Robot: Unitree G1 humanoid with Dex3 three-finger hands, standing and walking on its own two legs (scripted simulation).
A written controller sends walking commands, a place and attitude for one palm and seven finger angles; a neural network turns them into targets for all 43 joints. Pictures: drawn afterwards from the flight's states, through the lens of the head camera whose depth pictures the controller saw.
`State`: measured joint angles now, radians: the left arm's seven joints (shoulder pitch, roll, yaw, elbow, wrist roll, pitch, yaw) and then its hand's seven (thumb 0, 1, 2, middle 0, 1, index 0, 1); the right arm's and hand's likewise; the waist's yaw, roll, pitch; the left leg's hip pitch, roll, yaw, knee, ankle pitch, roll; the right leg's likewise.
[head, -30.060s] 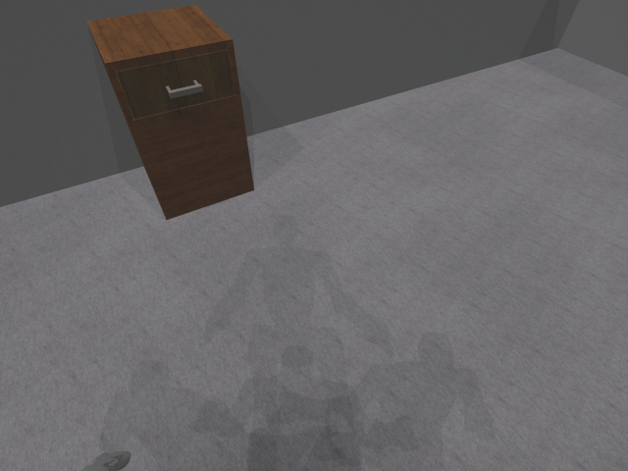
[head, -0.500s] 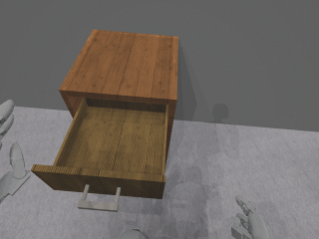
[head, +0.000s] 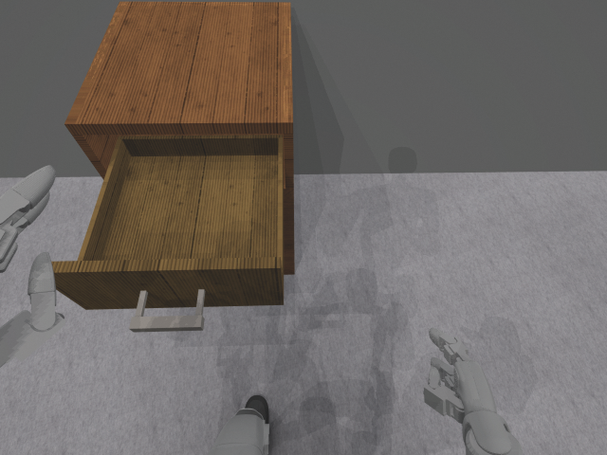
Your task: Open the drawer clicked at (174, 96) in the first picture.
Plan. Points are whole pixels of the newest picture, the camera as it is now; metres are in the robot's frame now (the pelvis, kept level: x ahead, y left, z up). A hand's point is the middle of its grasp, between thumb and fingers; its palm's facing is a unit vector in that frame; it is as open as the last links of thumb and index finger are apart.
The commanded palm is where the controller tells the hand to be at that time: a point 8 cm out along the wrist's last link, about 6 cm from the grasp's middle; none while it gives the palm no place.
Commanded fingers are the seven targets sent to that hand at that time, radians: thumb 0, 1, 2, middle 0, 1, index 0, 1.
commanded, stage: stop stepping back and stand still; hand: left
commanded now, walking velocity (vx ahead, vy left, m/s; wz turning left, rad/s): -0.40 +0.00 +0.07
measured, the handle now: (169, 310) +0.33 +0.26 -0.16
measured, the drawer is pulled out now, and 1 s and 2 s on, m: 0.30 0.30 0.30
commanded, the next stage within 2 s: let the arm hang, fingers relaxed in 0.92 s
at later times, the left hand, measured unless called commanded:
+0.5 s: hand out of the picture +0.07 +0.21 +0.20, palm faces +0.38 -0.78 -0.51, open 7.4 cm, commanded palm +0.01 +0.26 +0.19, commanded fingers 0.00 0.90 0.90 -0.20 -0.30 -0.20 -0.30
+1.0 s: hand out of the picture +0.05 +0.22 +0.19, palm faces +0.39 -0.75 -0.54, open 7.4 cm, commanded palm none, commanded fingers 0.00 0.90 0.90 -0.20 -0.30 -0.20 -0.30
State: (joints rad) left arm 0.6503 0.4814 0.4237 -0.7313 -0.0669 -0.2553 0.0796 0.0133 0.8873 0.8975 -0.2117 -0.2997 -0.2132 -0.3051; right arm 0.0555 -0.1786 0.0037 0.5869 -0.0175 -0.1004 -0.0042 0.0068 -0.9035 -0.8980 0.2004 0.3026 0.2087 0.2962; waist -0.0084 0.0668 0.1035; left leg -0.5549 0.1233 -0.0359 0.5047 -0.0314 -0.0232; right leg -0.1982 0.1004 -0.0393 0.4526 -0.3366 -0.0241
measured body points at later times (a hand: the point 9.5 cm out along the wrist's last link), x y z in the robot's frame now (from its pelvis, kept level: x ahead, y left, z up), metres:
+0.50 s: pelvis -0.10 -0.03 +0.01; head -0.09 -0.01 +0.46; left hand +0.04 +0.25 +0.22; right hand +0.09 -0.23 -0.06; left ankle -0.10 +0.09 -0.73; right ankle -0.09 -0.13 -0.73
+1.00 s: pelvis -0.13 -0.03 +0.01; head -0.11 -0.02 +0.45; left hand +0.02 +0.26 +0.22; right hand +0.03 -0.24 -0.08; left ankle -0.14 +0.10 -0.73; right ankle -0.10 -0.12 -0.72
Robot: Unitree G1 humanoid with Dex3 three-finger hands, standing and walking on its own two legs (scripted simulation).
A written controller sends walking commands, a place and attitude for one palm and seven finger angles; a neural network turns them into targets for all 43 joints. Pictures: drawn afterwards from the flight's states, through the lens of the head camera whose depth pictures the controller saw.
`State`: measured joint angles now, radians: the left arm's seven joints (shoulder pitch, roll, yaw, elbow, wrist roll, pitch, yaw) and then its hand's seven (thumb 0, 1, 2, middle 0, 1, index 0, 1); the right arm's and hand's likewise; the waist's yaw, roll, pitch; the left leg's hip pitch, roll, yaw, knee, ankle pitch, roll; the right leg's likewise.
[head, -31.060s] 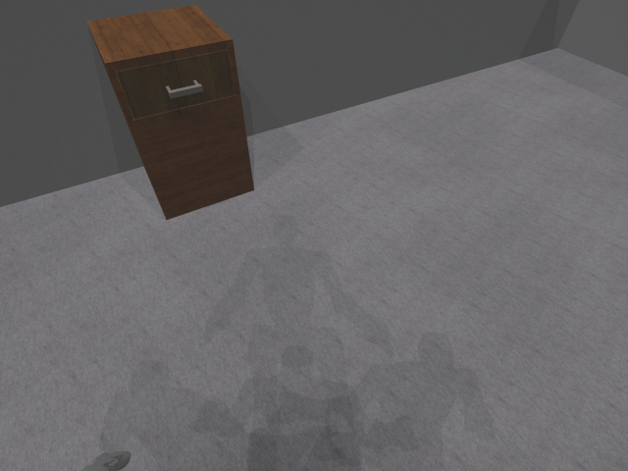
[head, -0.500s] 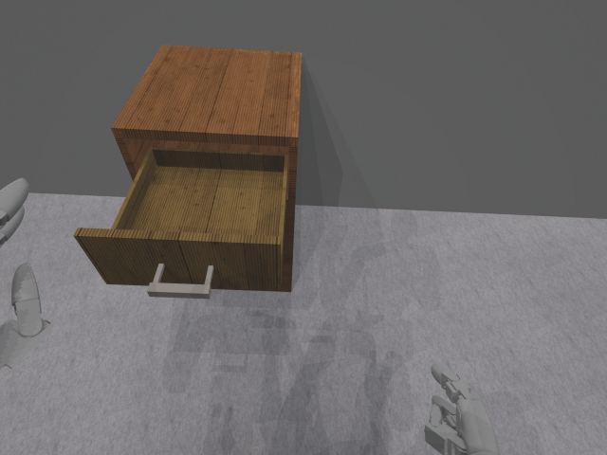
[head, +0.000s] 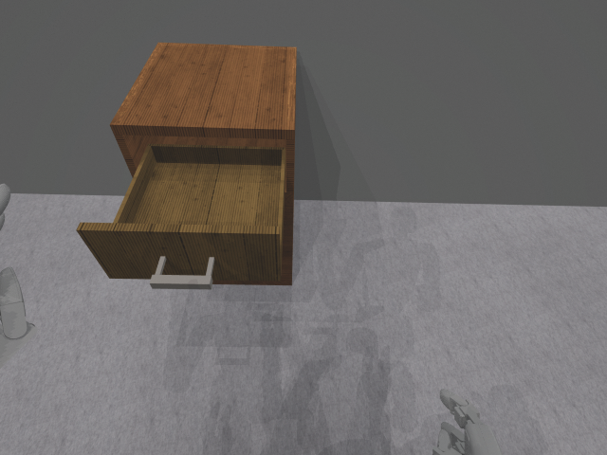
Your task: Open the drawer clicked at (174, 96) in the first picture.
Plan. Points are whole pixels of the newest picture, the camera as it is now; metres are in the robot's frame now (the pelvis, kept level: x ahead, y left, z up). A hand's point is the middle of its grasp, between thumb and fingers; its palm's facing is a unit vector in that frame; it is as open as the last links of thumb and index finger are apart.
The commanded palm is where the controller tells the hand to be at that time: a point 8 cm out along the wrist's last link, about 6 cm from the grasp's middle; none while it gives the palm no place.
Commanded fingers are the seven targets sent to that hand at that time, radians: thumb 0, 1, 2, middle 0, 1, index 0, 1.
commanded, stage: let the arm hang, fingers relaxed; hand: left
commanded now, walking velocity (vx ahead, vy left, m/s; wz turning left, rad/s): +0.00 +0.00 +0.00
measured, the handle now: (184, 272) +0.48 +0.25 -0.17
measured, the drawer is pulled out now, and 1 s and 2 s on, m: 0.30 0.30 0.30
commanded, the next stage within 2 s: look to check the result in 1.12 s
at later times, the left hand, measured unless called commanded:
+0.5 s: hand out of the picture -0.03 +0.18 -0.17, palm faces +0.11 -0.98 -0.16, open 7.2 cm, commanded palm none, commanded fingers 0.00 0.90 0.90 -0.20 -0.30 -0.20 -0.30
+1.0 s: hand out of the picture +0.02 +0.19 -0.17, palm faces +0.08 -0.98 -0.18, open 7.3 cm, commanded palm none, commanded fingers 0.00 0.90 0.90 -0.20 -0.30 -0.20 -0.30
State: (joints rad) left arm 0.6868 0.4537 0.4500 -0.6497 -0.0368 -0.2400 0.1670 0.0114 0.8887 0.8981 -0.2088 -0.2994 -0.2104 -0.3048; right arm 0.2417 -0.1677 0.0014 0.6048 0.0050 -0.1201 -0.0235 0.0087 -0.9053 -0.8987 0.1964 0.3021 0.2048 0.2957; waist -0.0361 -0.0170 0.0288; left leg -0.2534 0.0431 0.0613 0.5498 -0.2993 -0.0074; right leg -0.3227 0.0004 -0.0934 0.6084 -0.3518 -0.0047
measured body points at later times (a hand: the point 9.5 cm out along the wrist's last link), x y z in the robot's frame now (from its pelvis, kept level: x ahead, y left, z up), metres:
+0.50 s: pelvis +0.01 +0.01 +0.00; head +0.05 +0.03 +0.45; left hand -0.03 +0.23 -0.16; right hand +0.03 -0.23 -0.14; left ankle +0.01 +0.13 -0.73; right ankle +0.02 -0.09 -0.73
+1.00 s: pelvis +0.03 +0.02 +0.01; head +0.04 +0.02 +0.46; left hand +0.02 +0.24 -0.15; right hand +0.00 -0.17 -0.15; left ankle +0.01 +0.13 -0.73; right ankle +0.02 -0.09 -0.73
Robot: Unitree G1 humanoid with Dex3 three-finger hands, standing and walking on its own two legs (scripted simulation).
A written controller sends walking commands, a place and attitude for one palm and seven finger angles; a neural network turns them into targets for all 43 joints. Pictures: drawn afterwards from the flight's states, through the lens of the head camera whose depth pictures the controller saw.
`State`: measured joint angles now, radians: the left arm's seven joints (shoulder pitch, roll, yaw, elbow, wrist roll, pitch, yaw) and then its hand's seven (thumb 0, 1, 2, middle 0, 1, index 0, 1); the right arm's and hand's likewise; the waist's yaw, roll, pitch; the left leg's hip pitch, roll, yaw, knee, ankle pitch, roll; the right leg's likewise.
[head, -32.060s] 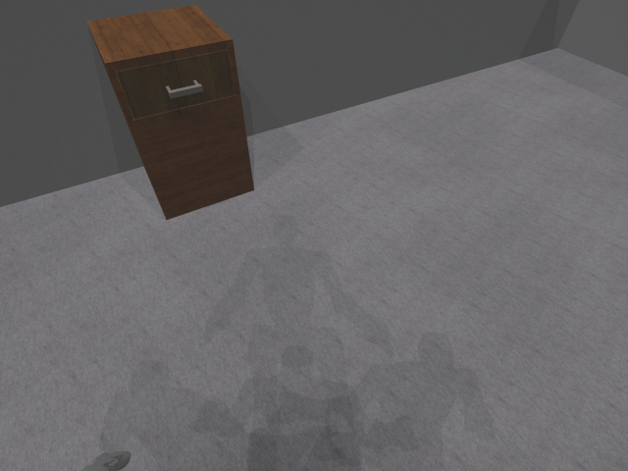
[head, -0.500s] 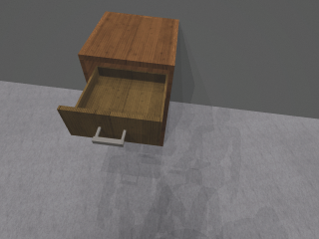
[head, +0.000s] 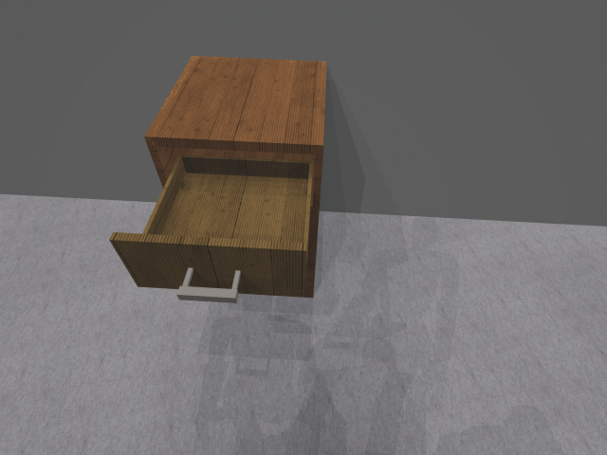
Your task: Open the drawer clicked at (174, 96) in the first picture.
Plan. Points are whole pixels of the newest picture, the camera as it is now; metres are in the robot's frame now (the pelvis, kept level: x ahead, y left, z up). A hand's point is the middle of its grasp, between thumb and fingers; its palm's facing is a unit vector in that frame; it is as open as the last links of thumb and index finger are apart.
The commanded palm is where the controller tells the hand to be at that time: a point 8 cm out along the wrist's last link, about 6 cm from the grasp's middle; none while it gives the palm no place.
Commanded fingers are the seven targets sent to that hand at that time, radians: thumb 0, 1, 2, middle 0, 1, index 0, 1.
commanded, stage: let the arm hang, fingers relaxed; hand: left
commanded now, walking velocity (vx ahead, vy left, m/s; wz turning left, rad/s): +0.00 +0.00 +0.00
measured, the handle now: (210, 284) +0.46 +0.22 -0.18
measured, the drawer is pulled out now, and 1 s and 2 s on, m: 0.30 0.30 0.30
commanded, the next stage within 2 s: look to check the result in 0.12 s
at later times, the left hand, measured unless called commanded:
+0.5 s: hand out of the picture -0.04 +0.15 -0.18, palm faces +0.06 -0.99 -0.15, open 7.4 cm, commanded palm none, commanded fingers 0.00 0.90 0.90 -0.20 -0.30 -0.20 -0.30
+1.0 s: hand out of the picture -0.02 +0.15 -0.18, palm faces +0.06 -0.99 -0.15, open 7.4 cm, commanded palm none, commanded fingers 0.00 0.90 0.90 -0.20 -0.30 -0.20 -0.30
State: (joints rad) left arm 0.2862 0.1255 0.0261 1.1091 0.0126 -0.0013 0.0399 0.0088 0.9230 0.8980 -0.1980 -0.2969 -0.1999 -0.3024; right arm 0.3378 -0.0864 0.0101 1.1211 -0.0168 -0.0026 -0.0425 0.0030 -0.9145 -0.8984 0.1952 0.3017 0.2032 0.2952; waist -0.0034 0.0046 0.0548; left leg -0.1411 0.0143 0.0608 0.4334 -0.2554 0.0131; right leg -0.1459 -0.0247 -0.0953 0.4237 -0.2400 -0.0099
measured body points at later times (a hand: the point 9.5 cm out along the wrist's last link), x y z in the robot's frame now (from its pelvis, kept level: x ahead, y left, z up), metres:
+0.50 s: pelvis +0.00 +0.01 +0.00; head +0.02 +0.01 +0.45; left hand -0.04 +0.21 -0.16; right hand -0.03 -0.19 -0.16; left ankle -0.01 +0.11 -0.74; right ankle +0.00 -0.11 -0.74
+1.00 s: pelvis +0.01 +0.00 +0.00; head +0.02 +0.00 +0.45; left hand -0.02 +0.20 -0.16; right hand -0.04 -0.19 -0.16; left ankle -0.01 +0.11 -0.74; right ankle +0.00 -0.11 -0.74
